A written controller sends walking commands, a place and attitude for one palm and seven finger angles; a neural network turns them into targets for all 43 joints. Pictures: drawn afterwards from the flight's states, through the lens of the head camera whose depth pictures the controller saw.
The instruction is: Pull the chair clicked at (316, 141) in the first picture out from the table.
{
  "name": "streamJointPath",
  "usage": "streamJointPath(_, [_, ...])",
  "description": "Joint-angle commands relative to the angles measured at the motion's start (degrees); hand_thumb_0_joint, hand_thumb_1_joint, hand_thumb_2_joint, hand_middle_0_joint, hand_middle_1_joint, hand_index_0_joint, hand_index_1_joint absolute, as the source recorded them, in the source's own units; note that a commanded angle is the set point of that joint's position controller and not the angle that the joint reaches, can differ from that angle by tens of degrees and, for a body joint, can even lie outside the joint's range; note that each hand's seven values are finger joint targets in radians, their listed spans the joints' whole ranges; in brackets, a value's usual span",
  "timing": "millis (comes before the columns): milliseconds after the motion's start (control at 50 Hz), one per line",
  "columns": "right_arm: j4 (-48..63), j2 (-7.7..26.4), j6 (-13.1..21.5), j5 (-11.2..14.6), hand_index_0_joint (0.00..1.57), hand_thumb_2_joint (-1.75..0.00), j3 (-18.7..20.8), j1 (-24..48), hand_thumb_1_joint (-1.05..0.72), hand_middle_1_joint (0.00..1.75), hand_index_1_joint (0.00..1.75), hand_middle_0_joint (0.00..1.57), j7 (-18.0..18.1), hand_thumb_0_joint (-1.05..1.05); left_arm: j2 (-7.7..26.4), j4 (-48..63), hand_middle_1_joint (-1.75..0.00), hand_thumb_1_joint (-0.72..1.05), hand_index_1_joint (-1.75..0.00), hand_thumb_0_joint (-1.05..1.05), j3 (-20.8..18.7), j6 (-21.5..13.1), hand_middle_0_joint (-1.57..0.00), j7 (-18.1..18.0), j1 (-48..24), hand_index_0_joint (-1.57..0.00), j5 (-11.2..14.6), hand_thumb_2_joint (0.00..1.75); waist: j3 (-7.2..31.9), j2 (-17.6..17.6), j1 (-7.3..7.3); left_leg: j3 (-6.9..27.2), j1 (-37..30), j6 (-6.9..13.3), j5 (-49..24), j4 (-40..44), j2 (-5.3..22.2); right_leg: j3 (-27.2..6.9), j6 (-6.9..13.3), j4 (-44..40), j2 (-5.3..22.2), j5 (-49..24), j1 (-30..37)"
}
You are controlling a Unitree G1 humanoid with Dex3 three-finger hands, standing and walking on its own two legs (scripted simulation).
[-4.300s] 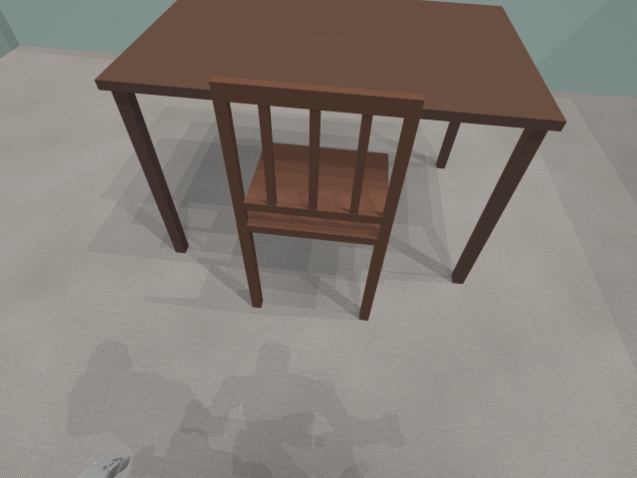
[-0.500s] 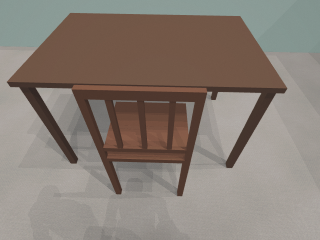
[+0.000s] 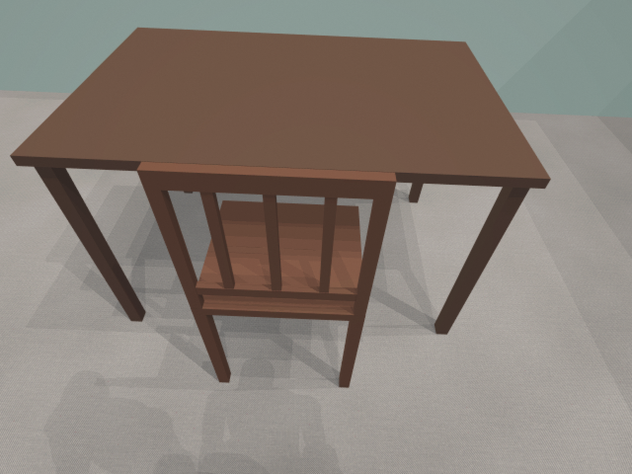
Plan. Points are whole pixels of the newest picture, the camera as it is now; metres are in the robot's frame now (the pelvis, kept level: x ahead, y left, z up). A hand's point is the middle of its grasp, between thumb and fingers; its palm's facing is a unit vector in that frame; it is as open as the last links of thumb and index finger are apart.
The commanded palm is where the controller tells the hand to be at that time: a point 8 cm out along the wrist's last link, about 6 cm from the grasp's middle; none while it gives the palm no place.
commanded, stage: look again from close up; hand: left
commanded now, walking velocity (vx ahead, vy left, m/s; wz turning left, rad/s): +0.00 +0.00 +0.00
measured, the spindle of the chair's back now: (273, 245) +0.55 +0.11 -0.10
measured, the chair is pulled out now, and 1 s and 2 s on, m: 0.00 0.00 0.00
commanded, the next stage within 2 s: none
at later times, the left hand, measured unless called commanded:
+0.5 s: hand out of the picture +0.01 +0.16 -0.19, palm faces +0.02 -0.99 -0.15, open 7.4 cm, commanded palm none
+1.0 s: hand out of the picture -0.05 +0.18 -0.19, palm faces +0.02 -0.99 -0.14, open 7.4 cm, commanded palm none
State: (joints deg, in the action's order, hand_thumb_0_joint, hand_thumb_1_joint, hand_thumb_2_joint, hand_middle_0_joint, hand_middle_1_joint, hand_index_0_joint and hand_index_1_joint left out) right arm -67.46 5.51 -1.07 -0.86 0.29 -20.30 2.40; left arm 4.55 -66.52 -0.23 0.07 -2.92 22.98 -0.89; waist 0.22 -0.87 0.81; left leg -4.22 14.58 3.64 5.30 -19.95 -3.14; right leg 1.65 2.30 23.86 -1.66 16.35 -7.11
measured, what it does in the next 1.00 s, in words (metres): stands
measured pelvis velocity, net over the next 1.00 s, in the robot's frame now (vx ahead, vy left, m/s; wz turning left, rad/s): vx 0.01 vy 0.03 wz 0.00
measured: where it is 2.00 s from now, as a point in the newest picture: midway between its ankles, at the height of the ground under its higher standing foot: outside the picture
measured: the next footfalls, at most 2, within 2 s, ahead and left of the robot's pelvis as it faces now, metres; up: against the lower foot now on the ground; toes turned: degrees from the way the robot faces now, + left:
none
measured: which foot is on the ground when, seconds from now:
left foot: down 0.00-1.00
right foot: down 0.00-1.00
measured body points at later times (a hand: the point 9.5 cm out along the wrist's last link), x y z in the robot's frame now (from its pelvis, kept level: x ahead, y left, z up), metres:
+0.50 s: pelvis +0.01 +0.00 -0.01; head +0.00 +0.02 +0.44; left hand +0.01 +0.21 -0.17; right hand +0.04 -0.23 -0.16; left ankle +0.06 +0.07 -0.74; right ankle -0.04 -0.09 -0.74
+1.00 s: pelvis +0.01 +0.03 +0.00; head +0.01 +0.05 +0.45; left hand -0.05 +0.23 -0.17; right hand +0.00 -0.19 -0.15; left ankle +0.06 +0.07 -0.74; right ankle -0.04 -0.09 -0.74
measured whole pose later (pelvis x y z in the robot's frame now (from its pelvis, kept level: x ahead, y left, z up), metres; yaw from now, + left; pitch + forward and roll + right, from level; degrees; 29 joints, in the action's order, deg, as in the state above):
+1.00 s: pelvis +0.01 +0.03 +0.00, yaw +0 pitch -1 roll -1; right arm -64.2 7.4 0.1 -0.5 -1.4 -17.4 1.1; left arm 8.2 -62.5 1.3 -0.7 -2.9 24.7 -1.1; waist -0.2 -2.5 0.1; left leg -4.6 15.1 6.1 7.8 -23.3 -4.2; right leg 1.5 0.2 24.3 -0.5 17.3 -6.1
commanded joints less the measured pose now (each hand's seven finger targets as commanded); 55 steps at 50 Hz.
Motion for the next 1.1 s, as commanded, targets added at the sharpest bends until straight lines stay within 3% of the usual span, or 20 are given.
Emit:
streamJointPath(0, [1.8,4.65,0.71,0.28,0.2,-0.9,0.76,-2.84,-0.9,0.3,0.3,0.2,0.24,0.0,4.14,0.4,-0.3,0.9,-0.3,0.0,-0.67,-0.34,-0.2,-0.16,6.46,-0.2,0.15,0.9,-7.92,1.75,-0.57,11.93,-2.62,-1.62,14.88,6.43,8.33,-7.06,0.58,-7.34,6.06,6.53,-11.18])
streamJointPath(40, [1.83,4.53,0.96,0.32,0.2,-0.9,0.66,-2.7,-0.9,0.3,0.3,0.2,0.31,0.0,3.76,0.19,-0.3,0.9,-0.3,0.0,-0.52,-0.65,-0.2,-0.21,6.58,-0.2,0.23,0.9,-6.71,1.97,-0.41,11.49,-4.42,-1.59,12.11,5.59,8.5,-7.29,0.58,-7.23,6.26,4.04,-10.94])
streamJointPath(60, [6.77,7.39,2.33,-0.15,0.2,-0.9,-0.04,3.64,-0.9,0.3,0.3,0.2,-1.15,0.0,6.28,1.13,-0.3,0.9,-0.3,0.0,0.9,-3.21,-0.2,-1.39,6.58,-0.2,-1.55,0.9,-10.46,-1.38,-2.56,7.89,2.78,-2.96,4.11,-7.77,7.76,-8.13,0.69,-7.76,7.52,-7.58,-10.18])
streamJointPath(80, [8.73,6.75,2.62,0.3,0.2,-0.9,-0.09,3.41,-0.9,0.3,0.3,0.2,-1.36,0.0,8.69,2.1,-0.3,0.9,-0.3,0.0,0.02,-3.89,-0.2,-1.37,6.07,-0.2,-1.01,0.9,-6.85,-2.01,0.32,7.51,0.82,-3.27,3.15,-8.7,7.13,-9.55,1.01,-7.91,11.24,-22.53,-7.36])
streamJointPath(100, [7.83,4.08,2.75,0.0,0.2,-0.9,-0.26,-0.96,-0.9,0.3,0.3,0.2,-1.05,0.0,7.11,3.12,-0.3,0.9,-0.3,0.0,0.34,-3.87,-0.2,-1.03,5.58,-0.2,-0.4,0.9,-3.32,-4.19,1.16,7.58,-0.66,-2.14,6.02,-7.13,7.13,-9.04,1.54,-5.82,11.52,-18.76,-5.15])
streamJointPath(120, [7.41,4.6,2.97,-0.16,0.2,-0.9,-0.49,-2.23,-0.9,0.3,0.3,0.2,-1.0,0.0,5.94,3.11,-0.3,0.9,-0.3,0.0,0.98,-4.03,-0.2,-0.99,5.54,-0.2,0.05,0.9,0.75,-5.9,1.26,7.82,-1.87,-1.75,1.04,-8.17,7.12,-7.87,2.01,-3.67,10.23,-22.08,-2.75])
streamJointPath(140, [7.37,5.31,2.97,0.0,0.2,-0.9,-0.47,-2.3,-0.9,0.3,0.3,0.2,-0.88,0.0,5.75,3.66,-0.3,0.9,-0.3,0.0,1.01,-3.98,-0.2,-0.99,4.72,-0.2,0.41,0.9,2.73,-4.44,1.42,8.01,-2.96,-1.45,-0.49,-8.36,7.16,-7.45,2.22,-2.77,9.52,-20.34,-1.87])
streamJointPath(180, [7.7,5.66,2.9,0.03,0.2,-0.9,-0.44,-0.95,-0.9,0.3,0.3,0.2,-0.67,0.0,6.03,4.76,-0.3,0.9,-0.3,0.0,0.75,-3.45,-0.2,-0.86,4.61,-0.2,0.29,0.9,-0.81,2.35,0.68,8.39,-2.18,-0.93,-2.12,-7.93,7.6,-7.25,2.47,-2.26,8.22,-15.65,-4.64])
streamJointPath(220, [7.68,6.1,2.42,0.07,0.2,-0.9,-0.47,-0.49,-0.9,0.3,0.3,0.2,-0.7,0.0,6.51,5.0,-0.3,0.9,-0.3,0.0,0.71,-2.95,-0.2,-0.63,4.93,-0.2,0.26,0.9,-4.08,3.7,0.43,9.19,-0.52,-0.79,1.31,-6.6,7.62,-7.66,2.84,-2.68,7.67,-8.18,-7.0])
streamJointPath(280, [7.97,6.69,2.53,0.1,0.2,-0.9,-0.53,-0.11,-0.9,0.3,0.3,0.2,-0.79,0.0,6.7,5.37,-0.3,0.9,-0.3,0.0,0.69,-2.73,-0.2,-0.52,5.03,-0.2,0.01,0.9,-6.7,1.05,-0.06,9.47,0.86,-0.49,0.12,-5.98,7.84,-6.87,2.65,-2.6,6.89,-8.22,-7.86])
streamJointPath(320, [8.03,7.45,2.67,0.07,0.2,-0.9,-0.46,-0.38,-0.9,0.3,0.3,0.2,-0.81,0.0,6.79,5.9,-0.3,0.9,-0.3,0.0,0.72,-2.55,-0.2,-0.51,4.69,-0.2,0.13,0.9,-5.9,-0.84,-0.07,9.71,0.37,-0.37,-0.38,-5.37,7.95,-6.84,2.4,-1.92,6.73,-8.0,-7.2])
streamJointPath(480, [8.05,8.35,2.87,0.33,0.2,-0.9,-0.56,1.43,-0.9,0.3,0.3,0.2,-0.78,0.0,7.93,7.38,-0.3,0.9,-0.3,0.0,0.43,-2.02,-0.2,-0.4,4.03,-0.2,0.04,0.9,-5.39,0.81,-0.94,9.81,-0.56,-0.19,-0.38,-3.17,8.54,-6.21,1.47,-2.62,6.68,-6.93,-5.68])
streamJointPath(620, [7.63,9.31,2.69,0.31,0.2,-0.9,-0.52,1.83,-0.9,0.3,0.3,0.2,-0.79,0.0,8.46,7.44,-0.3,0.9,-0.3,0.0,0.43,-1.6,-0.2,-0.27,3.75,-0.2,0.13,0.9,-4.63,1.52,-0.85,10.83,-1.61,-0.3,2.31,-0.93,8.7,-6.13,1.14,-3.27,6.86,-4.68,-5.05])
streamJointPath(720, [7.14,9.56,2.17,0.43,0.2,-0.9,-0.36,1.61,-0.9,0.3,0.3,0.2,-0.96,0.0,8.39,7.15,-0.3,0.9,-0.3,0.0,0.54,-1.34,-0.2,-0.1,4.16,-0.2,0.06,0.9,-6.73,0.51,-0.79,11.8,-0.03,-0.5,10.26,2.04,8.68,-5.81,0.94,-4.2,6.69,-0.21,-6.37])
streamJointPath(900, [6.13,9.35,2.32,0.65,0.2,-0.9,-0.18,0.96,-0.9,0.3,0.3,0.2,-1.0,0.0,7.56,5.79,-0.3,0.9,-0.3,0.0,0.78,-1.44,-0.2,-0.01,7.03,-0.2,-0.07,0.9,-3.86,0.59,-1.01,12.59,-1.72,-0.18,11.38,4.26,9.22,-4.78,0.36,-3.82,6.73,-1.66,-5.16])
streamJointPath(1080, [4.99,8.64,2.29,0.92,0.2,-0.9,-0.16,0.63,-0.9,0.3,0.3,0.2,-0.86,0.0,6.77,4.36,-0.3,0.9,-0.3,0.0,0.92,-1.23,-0.2,-0.04,8.98,-0.2,-0.21,0.9,-6.58,-0.05,-1.34,13.22,-0.84,-0.16,14.48,6.91,9.55,-3.96,-0.2,-3.88,6.56,-0.78,-6.2])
